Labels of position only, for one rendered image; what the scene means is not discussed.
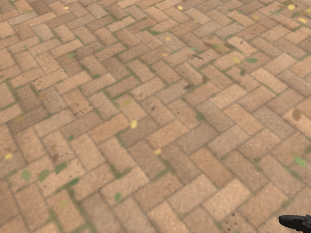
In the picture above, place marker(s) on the right robot hand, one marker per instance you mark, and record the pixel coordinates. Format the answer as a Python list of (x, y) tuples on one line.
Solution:
[(297, 223)]

